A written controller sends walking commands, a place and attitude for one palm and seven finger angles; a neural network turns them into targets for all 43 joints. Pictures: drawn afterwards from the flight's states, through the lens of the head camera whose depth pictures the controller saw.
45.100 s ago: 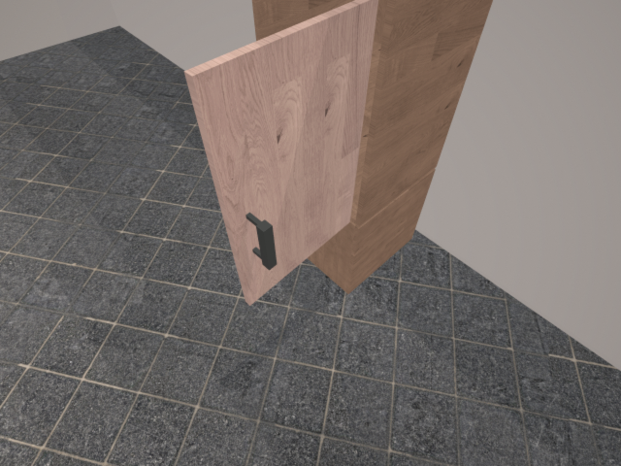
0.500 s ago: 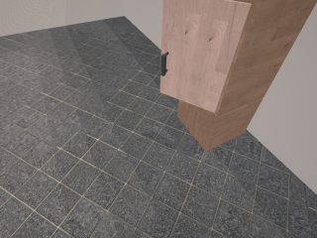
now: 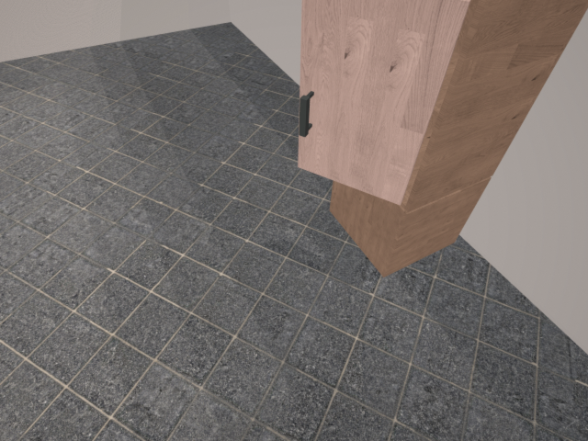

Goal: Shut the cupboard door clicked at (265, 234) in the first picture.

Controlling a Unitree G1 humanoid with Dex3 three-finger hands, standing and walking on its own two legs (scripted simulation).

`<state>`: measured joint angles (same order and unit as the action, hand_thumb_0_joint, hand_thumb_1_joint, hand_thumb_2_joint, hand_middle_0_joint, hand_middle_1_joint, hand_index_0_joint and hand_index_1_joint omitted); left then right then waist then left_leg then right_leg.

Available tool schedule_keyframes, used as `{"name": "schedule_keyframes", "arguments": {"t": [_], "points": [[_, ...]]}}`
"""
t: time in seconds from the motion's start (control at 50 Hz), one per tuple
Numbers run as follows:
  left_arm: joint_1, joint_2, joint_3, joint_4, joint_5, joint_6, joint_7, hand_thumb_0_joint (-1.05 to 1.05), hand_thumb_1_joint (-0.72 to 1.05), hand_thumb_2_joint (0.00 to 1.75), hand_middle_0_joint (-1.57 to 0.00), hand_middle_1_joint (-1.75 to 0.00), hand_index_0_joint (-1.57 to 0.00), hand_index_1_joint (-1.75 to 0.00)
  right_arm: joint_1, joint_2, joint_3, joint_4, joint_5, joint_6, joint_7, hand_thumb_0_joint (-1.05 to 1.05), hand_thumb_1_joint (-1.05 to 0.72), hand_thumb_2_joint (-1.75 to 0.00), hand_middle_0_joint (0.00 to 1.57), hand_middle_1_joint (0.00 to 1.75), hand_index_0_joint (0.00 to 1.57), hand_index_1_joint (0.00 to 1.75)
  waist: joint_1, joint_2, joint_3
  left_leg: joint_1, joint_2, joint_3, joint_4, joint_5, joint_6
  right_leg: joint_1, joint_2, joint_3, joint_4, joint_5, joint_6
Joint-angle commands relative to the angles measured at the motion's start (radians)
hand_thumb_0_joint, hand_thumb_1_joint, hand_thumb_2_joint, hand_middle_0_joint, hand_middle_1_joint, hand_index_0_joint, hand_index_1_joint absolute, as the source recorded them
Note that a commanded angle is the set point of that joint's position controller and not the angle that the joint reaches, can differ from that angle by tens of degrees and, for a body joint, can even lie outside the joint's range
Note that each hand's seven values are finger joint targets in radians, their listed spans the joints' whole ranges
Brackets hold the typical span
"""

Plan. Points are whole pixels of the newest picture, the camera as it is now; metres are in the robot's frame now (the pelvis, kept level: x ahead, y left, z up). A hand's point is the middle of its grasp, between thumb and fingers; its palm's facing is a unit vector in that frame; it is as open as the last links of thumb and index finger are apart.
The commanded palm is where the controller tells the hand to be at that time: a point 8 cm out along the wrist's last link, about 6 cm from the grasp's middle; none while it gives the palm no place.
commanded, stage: look to check the result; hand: left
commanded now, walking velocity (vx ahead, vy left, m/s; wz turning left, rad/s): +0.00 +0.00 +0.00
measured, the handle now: (307, 113) +1.00 +0.01 -0.11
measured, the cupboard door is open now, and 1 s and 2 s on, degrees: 33 33 33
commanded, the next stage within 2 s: walk to a spot facing it in 0.02 s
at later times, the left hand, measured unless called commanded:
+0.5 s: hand out of the picture +0.03 +0.22 -0.19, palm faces +0.17 -0.95 -0.25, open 7.3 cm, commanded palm none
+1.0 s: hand out of the picture +0.05 +0.19 -0.15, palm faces +0.47 -0.84 -0.29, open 7.3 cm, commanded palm none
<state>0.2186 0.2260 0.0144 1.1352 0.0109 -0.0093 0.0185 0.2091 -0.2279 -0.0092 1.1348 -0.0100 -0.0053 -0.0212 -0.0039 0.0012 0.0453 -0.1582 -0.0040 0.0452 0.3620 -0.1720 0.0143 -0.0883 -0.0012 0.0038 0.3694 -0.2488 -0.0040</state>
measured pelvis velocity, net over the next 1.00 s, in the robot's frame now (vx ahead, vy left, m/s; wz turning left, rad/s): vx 0.07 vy -0.03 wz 0.49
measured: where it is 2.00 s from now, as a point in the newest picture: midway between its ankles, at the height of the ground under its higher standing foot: (247, 419)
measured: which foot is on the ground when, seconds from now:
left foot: down 0.00-0.90, up 0.92-1.00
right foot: down 0.00-0.50, up 0.52-0.90, down 0.92-1.00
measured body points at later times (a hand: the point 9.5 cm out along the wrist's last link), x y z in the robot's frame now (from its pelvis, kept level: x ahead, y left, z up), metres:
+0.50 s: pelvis +0.00 +0.01 -0.02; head +0.03 +0.03 +0.42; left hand +0.03 +0.27 -0.18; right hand +0.08 -0.24 -0.17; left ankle +0.02 +0.11 -0.75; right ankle -0.03 -0.12 -0.75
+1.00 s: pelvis +0.07 -0.03 -0.01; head +0.10 -0.04 +0.44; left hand +0.03 +0.24 -0.13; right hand +0.20 -0.26 -0.17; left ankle +0.01 +0.10 -0.68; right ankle +0.11 -0.13 -0.75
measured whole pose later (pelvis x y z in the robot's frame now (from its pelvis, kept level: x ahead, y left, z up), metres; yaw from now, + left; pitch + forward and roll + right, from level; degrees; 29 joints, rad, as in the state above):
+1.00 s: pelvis +0.07 -0.03 -0.01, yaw +28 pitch +0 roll +2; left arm 0.23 0.21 0.06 0.90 0.03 -0.03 0.00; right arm 0.30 -0.25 -0.08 1.00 -0.03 0.05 0.02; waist -0.02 0.03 0.03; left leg -0.51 -0.05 -0.06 1.03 -0.39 0.00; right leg -0.23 -0.05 -0.08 0.52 -0.30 -0.02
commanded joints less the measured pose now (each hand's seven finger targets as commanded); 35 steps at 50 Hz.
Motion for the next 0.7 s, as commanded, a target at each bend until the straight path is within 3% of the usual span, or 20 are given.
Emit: {"name": "schedule_keyframes", "arguments": {"t": [0.0, 0.14, 0.2, 0.24, 0.28, 0.32, 0.36, 0.38, 0.4, 0.42, 0.44, 0.46, 0.48, 0.5, 0.52, 0.54, 0.58, 0.64, 0.68], "points": [[0.004, 0.169, 0.032, -0.043, 0.005, -0.018, 0.009, 0.00, 0.90, 0.90, -0.20, -0.30, -0.20, -0.30, -0.013, -0.171, -0.030, -0.043, -0.004, -0.017, -0.009, 0.00, -0.90, -0.90, 0.20, 0.30, 0.20, 0.30, -0.003, 0.008, -0.017, 0.055, 0.121, -0.105, -0.059, 0.133, 0.010, -0.060, -0.107, 0.081, -0.081, 0.167, -0.034], [-0.042, 0.210, 0.035, -0.055, 0.004, -0.018, 0.004, 0.00, 0.90, 0.90, -0.20, -0.30, -0.20, -0.30, -0.058, -0.205, -0.031, -0.055, -0.005, -0.015, -0.002, 0.00, -0.90, -0.90, 0.20, 0.30, 0.20, 0.30, -0.001, 0.006, -0.013, 0.047, 0.120, -0.117, -0.067, 0.130, 0.006, -0.046, -0.115, 0.075, -0.089, 0.163, -0.031], [-0.006, 0.145, 0.026, -0.059, 0.002, 0.003, 0.013, 0.00, 0.90, 0.90, -0.20, -0.30, -0.20, -0.30, -0.028, -0.121, -0.014, -0.060, -0.006, 0.004, 0.003, 0.00, -0.90, -0.90, 0.20, 0.30, 0.20, 0.30, 0.000, -0.003, -0.023, 0.005, 0.112, -0.117, -0.015, 0.188, -0.006, -0.042, -0.131, 0.041, -0.024, 0.199, -0.014], [0.007, 0.160, 0.037, -0.075, 0.003, 0.013, 0.016, 0.00, 0.90, 0.90, -0.20, -0.30, -0.20, -0.30, -0.032, -0.127, -0.018, -0.078, -0.007, 0.016, 0.006, 0.00, -0.90, -0.90, 0.20, 0.30, 0.20, 0.30, 0.008, -0.005, -0.013, -0.050, 0.102, -0.125, 0.027, 0.189, -0.007, -0.037, -0.148, 0.030, 0.010, 0.203, -0.018], [0.019, 0.181, 0.050, -0.098, 0.005, 0.016, 0.017, 0.00, 0.90, 0.90, -0.20, -0.30, -0.20, -0.30, -0.036, -0.133, -0.029, -0.106, -0.006, 0.023, 0.009, 0.00, -0.90, -0.90, 0.20, 0.30, 0.20, 0.30, 0.014, -0.034, -0.038, -0.091, 0.079, -0.116, 0.097, 0.199, -0.012, -0.015, -0.185, 0.037, 0.030, 0.245, -0.043], [0.018, 0.203, 0.065, -0.129, 0.007, 0.021, 0.019, 0.00, 0.90, 0.90, -0.20, -0.30, -0.20, -0.30, -0.040, -0.122, -0.038, -0.130, -0.008, 0.032, 0.012, 0.00, -0.90, -0.90, 0.20, 0.30, 0.20, 0.30, 0.016, -0.095, -0.035, -0.143, 0.040, -0.079, 0.213, 0.124, -0.027, -0.018, -0.263, 0.076, 0.021, 0.263, -0.097], [0.009, 0.207, 0.075, -0.160, 0.011, 0.021, 0.021, 0.00, 0.90, 0.90, -0.20, -0.30, -0.20, -0.30, -0.044, -0.112, -0.049, -0.162, -0.011, 0.044, 0.013, 0.00, -0.90, -0.90, 0.20, 0.30, 0.20, 0.30, 0.017, -0.172, -0.007, -0.211, 0.024, -0.043, 0.382, -0.173, -0.040, -0.031, -0.345, 0.096, 0.010, 0.358, -0.168], [-0.002, 0.205, 0.079, -0.173, 0.017, 0.021, 0.025, 0.00, 0.90, 0.90, -0.20, -0.30, -0.20, -0.30, -0.040, -0.111, -0.053, -0.174, -0.010, 0.046, 0.016, 0.00, -0.90, -0.90, 0.20, 0.30, 0.20, 0.30, 0.013, -0.188, -0.004, -0.233, 0.033, -0.037, 0.427, -0.268, -0.040, -0.027, -0.373, 0.085, 0.024, 0.426, -0.188], [-0.017, 0.206, 0.084, -0.186, 0.021, 0.020, 0.024, 0.00, 0.90, 0.90, -0.20, -0.30, -0.20, -0.30, -0.039, -0.098, -0.056, -0.182, -0.006, 0.046, 0.020, 0.00, -0.90, -0.90, 0.20, 0.30, 0.20, 0.30, 0.006, -0.179, 0.015, -0.234, 0.053, -0.034, 0.401, -0.304, -0.042, -0.032, -0.381, 0.050, 0.051, 0.479, -0.185], [-0.032, 0.207, 0.087, -0.197, 0.020, 0.019, 0.024, 0.00, 0.90, 0.90, -0.20, -0.30, -0.20, -0.30, -0.021, -0.093, -0.057, -0.186, -0.005, 0.046, 0.025, 0.00, -0.90, -0.90, 0.20, 0.30, 0.20, 0.30, -0.010, -0.156, 0.022, -0.200, 0.065, -0.031, 0.319, -0.251, -0.043, -0.045, -0.366, 0.011, 0.105, 0.500, -0.157], [-0.032, 0.204, 0.087, -0.209, 0.015, 0.020, 0.021, 0.00, 0.90, 0.90, -0.20, -0.30, -0.20, -0.30, 0.015, -0.094, -0.056, -0.181, -0.007, 0.042, 0.028, 0.00, -0.90, -0.90, 0.20, 0.30, 0.20, 0.30, -0.027, -0.110, 0.001, -0.110, 0.064, -0.024, 0.208, -0.093, -0.039, -0.089, -0.332, -0.040, 0.182, 0.459, -0.108], [-0.012, 0.176, 0.086, -0.224, 0.009, 0.028, 0.018, 0.00, 0.90, 0.90, -0.20, -0.30, -0.20, -0.30, 0.073, -0.132, -0.063, -0.179, -0.015, 0.033, 0.029, 0.00, -0.90, -0.90, 0.20, 0.30, 0.20, 0.30, -0.046, 0.072, -0.042, -0.001, 0.136, -0.162, 0.083, 0.213, 0.009, -0.197, -0.232, -0.116, 0.341, 0.250, -0.026], [0.009, 0.117, 0.073, -0.244, 0.001, 0.032, 0.014, 0.00, 0.90, 0.90, -0.20, -0.30, -0.20, -0.30, 0.114, -0.219, -0.082, -0.180, -0.026, 0.031, 0.025, 0.00, -0.90, -0.90, 0.20, 0.30, 0.20, 0.30, -0.050, 0.337, -0.050, 0.069, 0.326, -0.457, -0.006, 0.417, 0.124, -0.351, -0.078, -0.155, 0.542, -0.287, 0.053], [-0.033, 0.126, 0.072, -0.258, 0.010, 0.045, 0.021, 0.00, 0.90, 0.90, -0.20, -0.30, -0.20, -0.30, 0.169, -0.222, -0.087, -0.164, -0.030, 0.037, 0.015, 0.00, -0.90, -0.90, 0.20, 0.30, 0.20, 0.30, -0.086, 0.278, -0.084, 0.023, 0.352, -0.549, -0.108, 0.121, 0.154, -0.354, -0.053, -0.031, 0.685, -0.397, 0.032], [-0.067, 0.120, 0.079, -0.268, 0.011, 0.050, 0.015, 0.00, 0.90, 0.90, -0.20, -0.30, -0.20, -0.30, 0.149, -0.221, -0.087, -0.175, -0.029, 0.037, 0.008, 0.00, -0.90, -0.90, 0.20, 0.30, 0.20, 0.30, -0.069, 0.209, -0.042, -0.035, 0.336, -0.574, -0.154, -0.171, 0.144, -0.413, -0.070, 0.023, 0.738, -0.321, 0.027], [-0.073, 0.121, 0.079, -0.271, 0.014, 0.042, 0.005, 0.00, 0.90, 0.90, -0.20, -0.30, -0.20, -0.30, 0.104, -0.201, -0.081, -0.193, -0.029, 0.032, 0.005, 0.00, -0.90, -0.90, 0.20, 0.30, 0.20, 0.30, -0.050, 0.159, -0.010, -0.068, 0.307, -0.557, -0.175, -0.331, 0.142, -0.446, -0.080, 0.039, 0.744, -0.237, 0.030], [-0.065, 0.109, 0.079, -0.265, 0.018, 0.024, -0.013, 0.00, 0.90, 0.90, -0.20, -0.30, -0.20, -0.30, 0.085, -0.173, -0.076, -0.206, -0.026, 0.014, 0.002, 0.00, -0.90, -0.90, 0.20, 0.30, 0.20, 0.30, -0.033, 0.078, -0.017, -0.044, 0.252, -0.486, -0.170, -0.328, 0.133, -0.465, -0.079, 0.031, 0.713, -0.143, 0.038], [-0.044, 0.089, 0.075, -0.271, 0.017, 0.011, -0.022, 0.00, 0.90, 0.90, -0.20, -0.30, -0.20, -0.30, 0.110, -0.174, -0.079, -0.200, -0.022, 0.001, 0.001, 0.00, -0.90, -0.90, 0.20, 0.30, 0.20, 0.30, -0.038, 0.093, -0.075, 0.033, 0.219, -0.447, -0.147, -0.289, 0.152, -0.470, -0.060, 0.008, 0.619, -0.140, 0.047], [-0.057, 0.085, 0.073, -0.288, 0.018, 0.006, -0.027, 0.00, 0.90, 0.90, -0.20, -0.30, -0.20, -0.30, 0.126, -0.179, -0.085, -0.197, -0.022, -0.001, 0.004, 0.00, -0.90, -0.90, 0.20, 0.30, 0.20, 0.30, -0.047, 0.106, -0.072, 0.045, 0.210, -0.465, -0.147, -0.326, 0.165, -0.477, -0.048, -0.004, 0.553, -0.150, 0.049]]}}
